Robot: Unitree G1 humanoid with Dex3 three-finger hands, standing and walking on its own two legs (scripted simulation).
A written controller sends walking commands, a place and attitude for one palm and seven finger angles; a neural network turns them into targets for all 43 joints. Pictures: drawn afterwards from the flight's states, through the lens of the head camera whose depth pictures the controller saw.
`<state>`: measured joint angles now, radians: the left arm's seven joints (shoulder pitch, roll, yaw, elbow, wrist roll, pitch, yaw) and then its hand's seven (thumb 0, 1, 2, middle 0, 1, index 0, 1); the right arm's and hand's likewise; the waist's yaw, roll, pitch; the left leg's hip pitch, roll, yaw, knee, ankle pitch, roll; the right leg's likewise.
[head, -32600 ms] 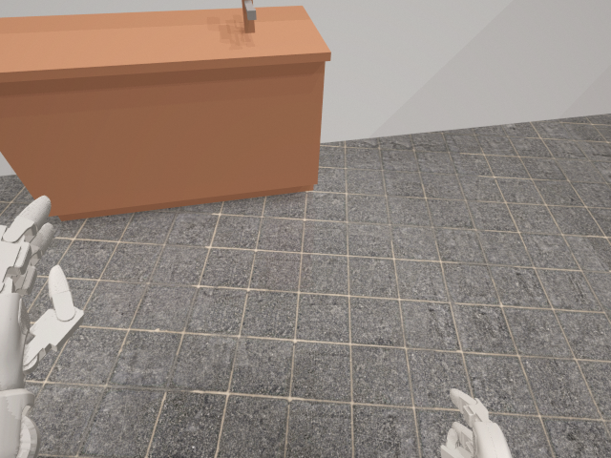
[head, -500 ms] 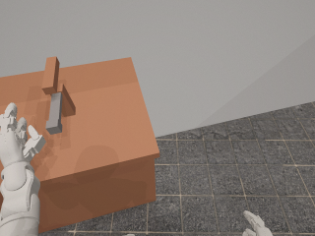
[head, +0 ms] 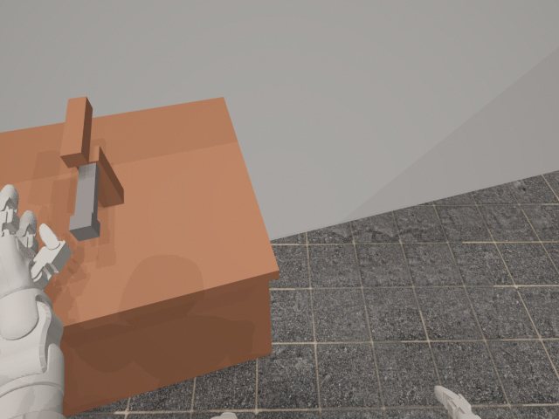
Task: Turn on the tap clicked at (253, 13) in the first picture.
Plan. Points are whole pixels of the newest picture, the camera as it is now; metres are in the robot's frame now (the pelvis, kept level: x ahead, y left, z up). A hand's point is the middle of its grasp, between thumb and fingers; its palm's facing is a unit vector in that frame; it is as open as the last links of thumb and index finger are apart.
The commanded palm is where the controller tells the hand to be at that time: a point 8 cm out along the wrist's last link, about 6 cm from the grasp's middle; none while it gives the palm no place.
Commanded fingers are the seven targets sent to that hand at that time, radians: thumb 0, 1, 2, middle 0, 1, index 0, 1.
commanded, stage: push the lever round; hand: left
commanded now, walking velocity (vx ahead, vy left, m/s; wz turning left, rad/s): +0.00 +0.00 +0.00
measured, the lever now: (85, 226) +0.35 +0.29 +0.08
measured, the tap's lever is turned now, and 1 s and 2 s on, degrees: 0 9 34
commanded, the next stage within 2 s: none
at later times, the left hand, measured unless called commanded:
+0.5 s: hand (78, 243) +0.33 +0.29 +0.07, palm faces +0.53 -0.84 -0.09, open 7.8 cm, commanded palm +0.28 +0.33 +0.07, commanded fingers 0.00 0.90 0.90 -0.15 -0.15 -0.15 -0.15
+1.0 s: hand (95, 239) +0.34 +0.27 +0.07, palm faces +0.56 -0.83 -0.07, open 7.8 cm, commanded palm +0.29 +0.30 +0.07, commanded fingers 0.00 0.90 0.90 -0.15 -0.15 -0.15 -0.15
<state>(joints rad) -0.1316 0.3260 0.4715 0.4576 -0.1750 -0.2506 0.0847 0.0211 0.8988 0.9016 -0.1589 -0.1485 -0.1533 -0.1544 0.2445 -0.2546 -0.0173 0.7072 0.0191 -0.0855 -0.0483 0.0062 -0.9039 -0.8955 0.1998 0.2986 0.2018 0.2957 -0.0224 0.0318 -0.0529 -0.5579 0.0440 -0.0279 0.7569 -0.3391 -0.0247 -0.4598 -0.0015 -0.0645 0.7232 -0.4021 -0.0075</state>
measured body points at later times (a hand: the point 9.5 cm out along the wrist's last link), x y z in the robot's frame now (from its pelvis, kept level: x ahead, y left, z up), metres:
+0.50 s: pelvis +0.00 +0.00 +0.00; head +0.04 +0.00 +0.45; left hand +0.30 +0.34 +0.08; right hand +0.13 -0.26 -0.11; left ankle +0.02 +0.13 -0.71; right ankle -0.03 -0.11 -0.71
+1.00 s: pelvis +0.00 +0.00 +0.00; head +0.04 -0.01 +0.45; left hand +0.30 +0.32 +0.08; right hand +0.13 -0.26 -0.12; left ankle +0.02 +0.13 -0.71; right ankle -0.03 -0.11 -0.71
